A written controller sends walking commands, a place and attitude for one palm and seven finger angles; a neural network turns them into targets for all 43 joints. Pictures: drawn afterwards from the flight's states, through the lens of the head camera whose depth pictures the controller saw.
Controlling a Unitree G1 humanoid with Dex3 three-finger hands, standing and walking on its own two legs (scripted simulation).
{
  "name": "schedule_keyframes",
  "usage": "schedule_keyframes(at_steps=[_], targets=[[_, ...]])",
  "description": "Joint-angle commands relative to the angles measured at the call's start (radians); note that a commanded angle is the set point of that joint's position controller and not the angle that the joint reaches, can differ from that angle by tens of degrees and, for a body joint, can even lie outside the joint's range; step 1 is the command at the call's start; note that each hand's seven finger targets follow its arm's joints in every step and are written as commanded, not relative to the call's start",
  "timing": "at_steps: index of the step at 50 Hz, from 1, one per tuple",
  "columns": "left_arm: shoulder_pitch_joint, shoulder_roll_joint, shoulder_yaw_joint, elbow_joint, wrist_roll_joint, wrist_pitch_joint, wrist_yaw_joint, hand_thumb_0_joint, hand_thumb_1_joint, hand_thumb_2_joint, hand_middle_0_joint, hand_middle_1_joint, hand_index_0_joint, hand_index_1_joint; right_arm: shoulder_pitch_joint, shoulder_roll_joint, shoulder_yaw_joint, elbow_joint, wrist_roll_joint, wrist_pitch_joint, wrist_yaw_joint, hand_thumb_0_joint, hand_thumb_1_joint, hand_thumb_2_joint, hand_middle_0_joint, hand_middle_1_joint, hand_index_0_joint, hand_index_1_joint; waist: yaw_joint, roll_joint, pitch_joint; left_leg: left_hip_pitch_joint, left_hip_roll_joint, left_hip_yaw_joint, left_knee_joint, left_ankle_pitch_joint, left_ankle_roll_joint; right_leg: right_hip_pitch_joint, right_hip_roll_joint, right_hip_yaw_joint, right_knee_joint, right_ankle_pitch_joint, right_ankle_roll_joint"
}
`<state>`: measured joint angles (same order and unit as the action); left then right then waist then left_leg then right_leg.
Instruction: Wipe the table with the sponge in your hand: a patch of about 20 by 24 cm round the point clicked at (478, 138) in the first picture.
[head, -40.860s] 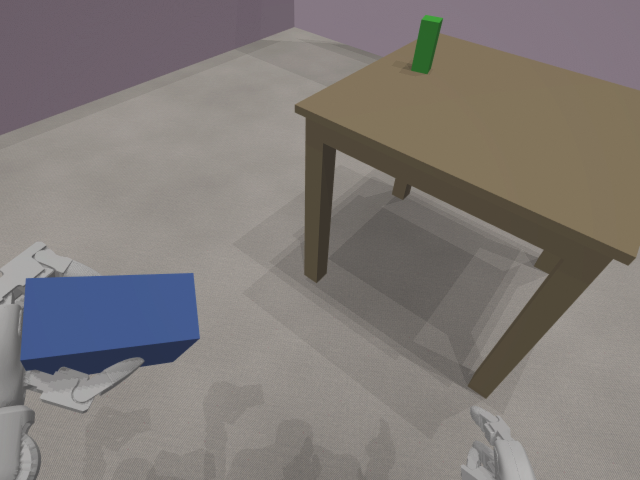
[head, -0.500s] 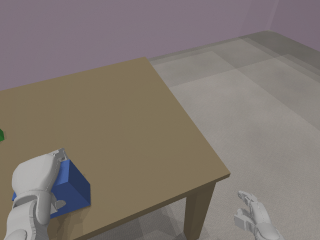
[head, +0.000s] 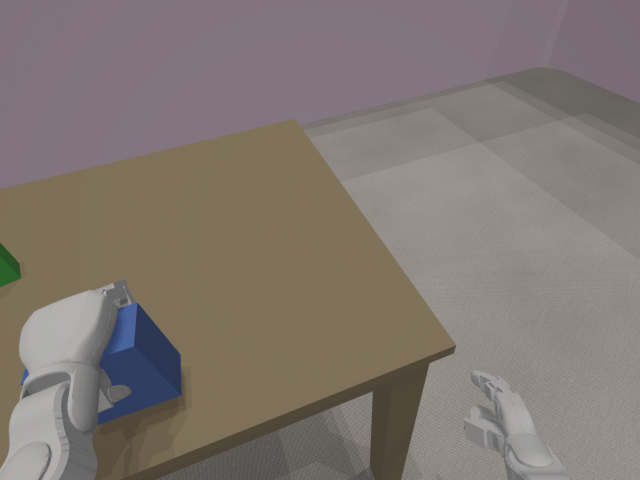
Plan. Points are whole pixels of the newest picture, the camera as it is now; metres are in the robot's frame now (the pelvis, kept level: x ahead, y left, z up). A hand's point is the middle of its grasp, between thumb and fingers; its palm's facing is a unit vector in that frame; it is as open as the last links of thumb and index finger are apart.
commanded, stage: lift the sponge slowly off the table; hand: left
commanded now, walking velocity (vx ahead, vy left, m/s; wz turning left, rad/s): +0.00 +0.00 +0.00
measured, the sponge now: (121, 375) +0.20 +0.29 +0.04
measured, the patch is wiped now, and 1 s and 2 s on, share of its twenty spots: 1.00 1.00 1.00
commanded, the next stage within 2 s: bring the sponge back beside the body in 1.20 s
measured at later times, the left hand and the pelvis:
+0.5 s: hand (89, 329) +0.21 +0.30 +0.13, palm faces +0.08 -0.09 -0.99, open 10.0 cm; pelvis -0.01 -0.01 +0.00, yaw +0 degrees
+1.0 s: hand (92, 304) +0.22 +0.28 +0.16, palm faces +0.18 -0.12 -0.98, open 10.0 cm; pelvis -0.02 +0.00 +0.00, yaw +0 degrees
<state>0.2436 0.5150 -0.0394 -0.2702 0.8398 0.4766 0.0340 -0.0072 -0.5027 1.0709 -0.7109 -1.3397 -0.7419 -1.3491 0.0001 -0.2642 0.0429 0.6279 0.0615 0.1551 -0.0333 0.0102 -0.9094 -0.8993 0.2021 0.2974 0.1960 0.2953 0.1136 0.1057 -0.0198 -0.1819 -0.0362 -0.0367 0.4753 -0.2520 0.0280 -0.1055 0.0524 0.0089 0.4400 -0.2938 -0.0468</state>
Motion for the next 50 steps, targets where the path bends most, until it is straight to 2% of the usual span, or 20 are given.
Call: schedule_keyframes(at_steps=[1,2,5,7,8,11,17,26,27,28,29,30,32,37,38,42,43,44,48,50], targets=[[-0.197,0.252,0.169,-0.186,0.034,0.0,0.01,0.0,0.1,1.3,-1.2,-1.6,-1.2,-1.6,-0.211,-0.113,-0.036,-0.177,0.005,-0.052,-0.01,0.0,-0.9,-0.9,0.2,0.3,0.2,0.3,-0.006,-0.066,-0.153,0.061,-0.003,-0.04,-0.033,0.266,0.036,0.021,-0.017,0.071,-0.065,0.324,-0.025],[-0.209,0.26,0.168,-0.221,0.034,-0.001,0.005,0.0,0.1,1.3,-1.2,-1.6,-1.2,-1.6,-0.243,-0.111,-0.03,-0.195,0.005,-0.061,-0.014,0.0,-0.9,-0.9,0.2,0.3,0.2,0.3,-0.001,-0.019,-0.147,0.076,-0.005,-0.045,-0.04,0.259,0.037,0.016,-0.01,0.092,-0.07,0.309,-0.035],[-0.251,0.273,0.172,-0.179,0.032,-0.03,-0.007,0.0,0.1,1.3,-1.2,-1.6,-1.2,-1.6,-0.201,-0.111,-0.031,-0.175,0.003,-0.066,-0.027,0.0,-0.9,-0.9,0.2,0.3,0.2,0.3,-0.018,-0.031,-0.13,0.075,-0.006,-0.038,-0.035,0.243,0.038,-0.001,-0.015,0.067,-0.085,0.278,-0.025],[-0.258,0.302,0.196,-0.216,0.035,-0.045,-0.011,0.0,0.1,1.3,-1.2,-1.6,-1.2,-1.6,-0.226,-0.11,-0.031,-0.188,0.005,-0.079,-0.031,0.0,-0.9,-0.9,0.2,0.3,0.2,0.3,-0.005,-0.01,-0.141,0.09,-0.009,-0.047,-0.039,0.244,0.039,0.004,-0.008,0.096,-0.09,0.274,-0.036],[-0.259,0.271,0.172,-0.217,0.035,-0.053,-0.011,0.0,0.1,1.3,-1.2,-1.6,-1.2,-1.6,-0.207,-0.105,-0.031,-0.185,0.002,-0.081,-0.033,0.0,-0.9,-0.9,0.2,0.3,0.2,0.3,-0.01,-0.01,-0.155,0.092,-0.009,-0.037,-0.037,0.254,0.039,0.013,-0.014,0.07,-0.082,0.281,-0.03],[-0.249,0.304,0.21,-0.194,0.027,-0.069,-0.008,0.0,0.1,1.3,-1.2,-1.6,-1.2,-1.6,-0.191,-0.112,-0.036,-0.176,0.0,-0.081,-0.034,0.0,-0.9,-0.9,0.2,0.3,0.2,0.3,-0.002,-0.024,-0.158,0.089,-0.01,-0.041,-0.039,0.257,0.035,0.022,-0.018,0.071,-0.088,0.291,-0.028],[-0.299,0.317,0.22,-0.157,0.018,-0.032,-0.009,0.0,0.1,1.3,-1.2,-1.6,-1.2,-1.6,-0.24,-0.115,-0.028,-0.185,0.009,-0.088,-0.031,0.0,-0.9,-0.9,0.2,0.3,0.2,0.3,0.008,-0.026,-0.119,0.069,-0.01,-0.045,-0.062,0.209,0.028,-0.005,-0.009,0.102,-0.106,0.217,-0.036],[-0.251,0.322,0.223,-0.216,-0.013,-0.036,-0.054,0.0,0.1,1.3,-1.2,-1.6,-1.2,-1.6,-0.21,-0.114,-0.03,-0.185,0.005,-0.093,-0.025,0.0,-0.9,-0.9,0.2,0.3,0.2,0.3,0.006,-0.05,-0.197,0.073,-0.013,-0.035,-0.032,0.273,0.035,0.05,-0.032,0.072,-0.072,0.349,-0.018],[-0.259,0.351,0.248,-0.244,-0.006,-0.03,-0.054,0.0,0.1,1.3,-1.2,-1.6,-1.2,-1.6,-0.242,-0.114,-0.028,-0.195,0.008,-0.1,-0.023,0.0,-0.9,-0.9,0.2,0.3,0.2,0.3,0.013,-0.035,-0.181,0.076,-0.013,-0.047,-0.036,0.269,0.033,0.031,-0.019,0.104,-0.074,0.333,-0.031],[-0.274,0.309,0.209,-0.248,-0.006,-0.035,-0.055,0.0,0.1,1.3,-1.2,-1.6,-1.2,-1.6,-0.219,-0.107,-0.026,-0.194,0.004,-0.1,-0.026,0.0,-0.9,-0.9,0.2,0.3,0.2,0.3,0.002,-0.038,-0.189,0.072,-0.011,-0.034,-0.033,0.268,0.034,0.041,-0.028,0.074,-0.068,0.333,-0.022],[-0.271,0.347,0.244,-0.245,0.0,-0.037,-0.051,0.0,0.1,1.3,-1.2,-1.6,-1.2,-1.6,-0.207,-0.112,-0.03,-0.187,0.006,-0.098,-0.025,0.0,-0.9,-0.9,0.2,0.3,0.2,0.3,0.007,-0.032,-0.171,0.073,-0.008,-0.041,-0.036,0.269,0.032,0.024,-0.025,0.076,-0.075,0.318,-0.024],[-0.283,0.319,0.217,-0.246,-0.001,-0.036,-0.051,0.0,0.1,1.3,-1.2,-1.6,-1.2,-1.6,-0.21,-0.11,-0.028,-0.189,0.004,-0.095,-0.026,0.0,-0.9,-0.9,0.2,0.3,0.2,0.3,0.002,-0.034,-0.158,0.069,-0.009,-0.04,-0.042,0.256,0.031,0.02,-0.025,0.068,-0.081,0.3,-0.021],[-0.32,0.349,0.24,-0.281,0.006,-0.025,-0.041,0.0,0.1,1.3,-1.2,-1.6,-1.2,-1.6,-0.248,-0.111,-0.024,-0.202,0.008,-0.103,-0.024,0.0,-0.9,-0.9,0.2,0.3,0.2,0.3,0.015,-0.007,-0.15,0.075,-0.007,-0.055,-0.055,0.243,0.027,0.007,-0.014,0.1,-0.085,0.261,-0.037],[-0.408,0.315,0.198,-0.271,0.008,0.002,-0.035,0.0,0.1,1.3,-1.2,-1.6,-1.2,-1.6,-0.264,-0.107,-0.022,-0.199,0.017,-0.107,-0.027,0.0,-0.9,-0.9,0.2,0.3,0.2,0.3,0.011,-0.003,-0.148,0.083,-0.002,-0.061,-0.076,0.228,0.021,-0.006,-0.009,0.092,-0.091,0.217,-0.043],[-0.371,0.283,0.177,-0.261,-0.005,0.005,-0.037,0.0,0.1,1.3,-1.2,-1.6,-1.2,-1.6,-0.237,-0.104,-0.024,-0.196,0.012,-0.107,-0.029,0.0,-0.9,-0.9,0.2,0.3,0.2,0.3,0.011,-0.01,-0.167,0.08,0.0,-0.052,-0.079,0.228,0.022,0.013,-0.017,0.058,-0.085,0.216,-0.033],[-0.45,0.319,0.186,-0.234,-0.004,0.033,-0.053,0.0,0.1,1.3,-1.2,-1.6,-1.2,-1.6,-0.27,-0.111,-0.014,-0.195,0.018,-0.103,-0.034,0.0,-0.9,-0.9,0.2,0.3,0.2,0.3,0.011,-0.032,-0.147,0.066,-0.001,-0.057,-0.089,0.205,0.019,-0.01,-0.014,0.085,-0.094,0.199,-0.039],[-0.42,0.281,0.161,-0.237,-0.009,0.031,-0.057,0.0,0.1,1.3,-1.2,-1.6,-1.2,-1.6,-0.256,-0.105,-0.015,-0.194,0.014,-0.102,-0.035,0.0,-0.9,-0.9,0.2,0.3,0.2,0.3,0.007,-0.031,-0.178,0.075,0.003,-0.047,-0.088,0.209,0.021,0.014,-0.021,0.064,-0.091,0.204,-0.032],[-0.407,0.328,0.204,-0.242,-0.008,0.03,-0.056,0.0,0.1,1.3,-1.2,-1.6,-1.2,-1.6,-0.244,-0.11,-0.017,-0.19,0.014,-0.097,-0.034,0.0,-0.9,-0.9,0.2,0.3,0.2,0.3,0.016,-0.041,-0.194,0.075,0.002,-0.051,-0.087,0.223,0.019,0.028,-0.022,0.065,-0.088,0.218,-0.032],[-0.378,0.324,0.211,-0.317,-0.012,0.043,-0.061,0.0,0.1,1.3,-1.2,-1.6,-1.2,-1.6,-0.265,-0.102,-0.011,-0.203,0.01,-0.093,-0.026,0.0,-0.9,-0.9,0.2,0.3,0.2,0.3,0.027,-0.027,-0.246,0.085,0.001,-0.05,-0.072,0.281,0.021,0.064,-0.023,0.067,-0.063,0.292,-0.037],[-0.368,0.328,0.216,-0.318,-0.021,0.047,-0.064,0.0,0.1,1.3,-1.2,-1.6,-1.2,-1.6,-0.257,-0.102,-0.009,-0.202,0.009,-0.084,-0.022,0.0,-0.9,-0.9,0.2,0.3,0.2,0.3,0.025,-0.027,-0.223,0.08,0.003,-0.051,-0.073,0.285,0.018,0.053,-0.025,0.063,-0.071,0.303,-0.033]])
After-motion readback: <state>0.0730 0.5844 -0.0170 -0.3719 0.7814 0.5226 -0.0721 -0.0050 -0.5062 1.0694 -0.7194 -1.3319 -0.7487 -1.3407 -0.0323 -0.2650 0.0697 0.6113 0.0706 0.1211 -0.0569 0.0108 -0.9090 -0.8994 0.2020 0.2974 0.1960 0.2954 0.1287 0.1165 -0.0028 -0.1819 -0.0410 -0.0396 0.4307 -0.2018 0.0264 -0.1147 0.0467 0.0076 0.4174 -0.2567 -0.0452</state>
